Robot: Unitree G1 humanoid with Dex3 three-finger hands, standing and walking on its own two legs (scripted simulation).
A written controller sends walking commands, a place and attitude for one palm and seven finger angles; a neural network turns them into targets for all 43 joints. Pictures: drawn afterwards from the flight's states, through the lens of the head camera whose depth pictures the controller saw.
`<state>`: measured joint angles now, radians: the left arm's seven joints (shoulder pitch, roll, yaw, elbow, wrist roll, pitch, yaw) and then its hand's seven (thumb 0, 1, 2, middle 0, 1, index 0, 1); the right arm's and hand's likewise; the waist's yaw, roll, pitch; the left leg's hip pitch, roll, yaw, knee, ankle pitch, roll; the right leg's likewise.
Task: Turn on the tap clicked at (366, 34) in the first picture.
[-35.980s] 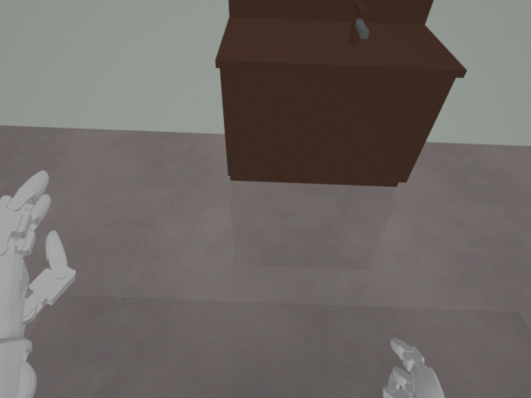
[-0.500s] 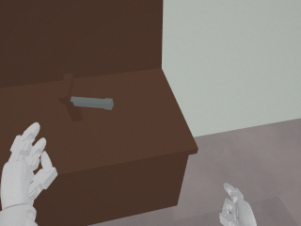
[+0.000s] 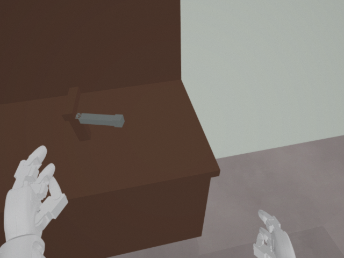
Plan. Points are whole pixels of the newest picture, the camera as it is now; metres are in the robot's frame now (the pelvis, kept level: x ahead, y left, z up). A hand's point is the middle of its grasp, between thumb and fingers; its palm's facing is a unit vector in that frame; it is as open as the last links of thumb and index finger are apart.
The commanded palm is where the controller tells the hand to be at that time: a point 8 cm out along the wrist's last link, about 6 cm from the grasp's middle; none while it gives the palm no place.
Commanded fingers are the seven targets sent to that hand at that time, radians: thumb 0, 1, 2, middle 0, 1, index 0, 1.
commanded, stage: turn the palm inward beside the body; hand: left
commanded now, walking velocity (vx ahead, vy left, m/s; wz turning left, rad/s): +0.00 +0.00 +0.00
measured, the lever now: (118, 120) +0.47 +0.23 +0.06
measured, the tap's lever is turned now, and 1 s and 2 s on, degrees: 71 71 71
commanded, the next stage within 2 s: reach beside the lever's end, fingers flat in 0.12 s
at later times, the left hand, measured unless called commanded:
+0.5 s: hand (61, 189) +0.21 +0.24 +0.12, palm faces +0.49 -0.86 -0.14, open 7.4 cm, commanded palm +0.16 +0.29 +0.13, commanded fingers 0.00 0.90 0.90 -0.20 -0.30 -0.20 -0.30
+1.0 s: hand (53, 174) +0.25 +0.30 +0.10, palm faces +0.52 -0.85 -0.13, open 7.5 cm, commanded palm +0.21 +0.35 +0.10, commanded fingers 0.00 0.90 0.90 -0.18 -0.25 -0.18 -0.25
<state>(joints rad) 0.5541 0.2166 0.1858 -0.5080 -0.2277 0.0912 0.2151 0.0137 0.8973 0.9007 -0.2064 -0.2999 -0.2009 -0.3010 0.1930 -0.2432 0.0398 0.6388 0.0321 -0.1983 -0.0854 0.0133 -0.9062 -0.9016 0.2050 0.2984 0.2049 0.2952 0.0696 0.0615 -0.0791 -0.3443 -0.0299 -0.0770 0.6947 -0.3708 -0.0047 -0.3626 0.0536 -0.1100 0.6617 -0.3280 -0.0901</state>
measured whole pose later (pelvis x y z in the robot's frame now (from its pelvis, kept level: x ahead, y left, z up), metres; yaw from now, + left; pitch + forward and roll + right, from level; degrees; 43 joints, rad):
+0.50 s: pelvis +0.00 +0.00 +0.00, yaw +0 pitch +2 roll +0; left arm 0.45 0.22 0.23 -0.37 -0.23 0.05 0.21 0.01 0.90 0.90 -0.21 -0.30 -0.20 -0.30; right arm 0.18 -0.24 0.04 0.66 0.03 -0.19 -0.09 0.01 -0.91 -0.90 0.20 0.30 0.20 0.30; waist 0.07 0.06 -0.06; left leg -0.35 -0.03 -0.08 0.69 -0.37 0.00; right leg -0.37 0.05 -0.11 0.66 -0.33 -0.09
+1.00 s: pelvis +0.01 +0.02 +0.00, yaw -1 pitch +4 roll -1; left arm 0.24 0.26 0.34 -0.05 -0.24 -0.05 0.14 0.01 0.90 0.90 -0.20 -0.27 -0.19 -0.27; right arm 0.18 -0.25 0.02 0.70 0.03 -0.18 -0.10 0.01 -0.91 -0.90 0.21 0.30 0.21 0.30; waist 0.04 0.04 -0.06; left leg -0.38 -0.04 -0.05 0.68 -0.36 0.02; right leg -0.40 0.04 -0.09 0.65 -0.31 -0.06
